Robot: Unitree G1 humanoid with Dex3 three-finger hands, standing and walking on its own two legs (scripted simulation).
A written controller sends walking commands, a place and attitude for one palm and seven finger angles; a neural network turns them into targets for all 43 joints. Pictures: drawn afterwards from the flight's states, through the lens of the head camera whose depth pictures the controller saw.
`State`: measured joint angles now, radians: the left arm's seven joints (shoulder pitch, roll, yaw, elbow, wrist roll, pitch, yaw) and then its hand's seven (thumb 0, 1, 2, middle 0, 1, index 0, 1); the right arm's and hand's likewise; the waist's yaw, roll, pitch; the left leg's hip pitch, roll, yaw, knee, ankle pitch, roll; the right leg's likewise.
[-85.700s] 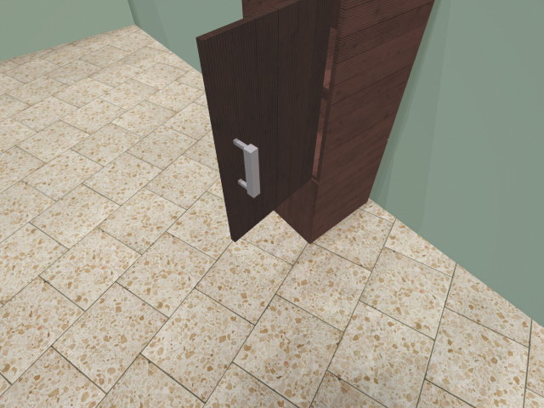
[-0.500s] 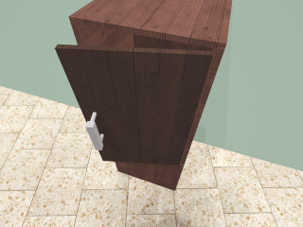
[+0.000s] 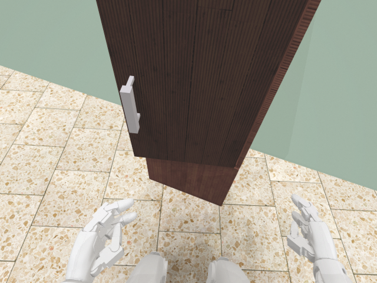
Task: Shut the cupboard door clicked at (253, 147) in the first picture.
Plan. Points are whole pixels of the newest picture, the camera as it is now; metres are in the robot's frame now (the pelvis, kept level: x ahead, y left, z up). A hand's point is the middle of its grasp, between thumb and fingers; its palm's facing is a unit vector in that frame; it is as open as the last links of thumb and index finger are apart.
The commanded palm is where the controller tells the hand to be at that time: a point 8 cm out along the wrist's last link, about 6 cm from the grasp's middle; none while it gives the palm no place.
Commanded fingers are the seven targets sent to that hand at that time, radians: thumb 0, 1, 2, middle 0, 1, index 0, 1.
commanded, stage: raise the hand and make a fist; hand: left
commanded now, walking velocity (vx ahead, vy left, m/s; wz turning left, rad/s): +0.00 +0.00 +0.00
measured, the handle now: (132, 105) +0.51 +0.20 +0.05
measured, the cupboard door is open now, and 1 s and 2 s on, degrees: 15 15 15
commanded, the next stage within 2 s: bring the fist close to the handle in 1.46 s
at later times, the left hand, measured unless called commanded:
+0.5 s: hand (88, 214) +0.22 +0.21 +0.05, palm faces +0.12 -0.99 -0.07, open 3.7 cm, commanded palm +0.20 +0.24 +0.04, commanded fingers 0.00 0.90 0.90 -1.08 -1.26 -1.08 -1.26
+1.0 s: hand (107, 206) +0.25 +0.19 +0.03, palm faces -0.08 -1.00 -0.03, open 3.1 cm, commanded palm +0.23 +0.26 +0.05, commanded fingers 0.00 0.90 0.90 -1.30 -1.50 -1.30 -1.50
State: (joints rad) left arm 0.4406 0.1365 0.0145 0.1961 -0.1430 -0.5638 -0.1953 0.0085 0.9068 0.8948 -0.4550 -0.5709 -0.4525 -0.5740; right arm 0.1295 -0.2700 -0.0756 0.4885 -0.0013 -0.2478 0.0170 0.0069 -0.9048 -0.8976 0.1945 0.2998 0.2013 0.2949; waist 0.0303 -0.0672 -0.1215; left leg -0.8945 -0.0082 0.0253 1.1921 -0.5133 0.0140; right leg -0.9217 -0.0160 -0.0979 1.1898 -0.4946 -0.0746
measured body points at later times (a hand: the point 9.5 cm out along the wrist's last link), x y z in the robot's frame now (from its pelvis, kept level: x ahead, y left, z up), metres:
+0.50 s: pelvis +0.00 +0.03 -0.01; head +0.07 +0.04 +0.44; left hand +0.21 +0.26 +0.06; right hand +0.15 -0.21 -0.09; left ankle +0.04 +0.11 -0.64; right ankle +0.05 -0.08 -0.64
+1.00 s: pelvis +0.03 +0.02 +0.00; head +0.12 +0.03 +0.44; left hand +0.25 +0.24 +0.03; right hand +0.24 -0.20 -0.08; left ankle +0.04 +0.11 -0.64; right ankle +0.05 -0.08 -0.64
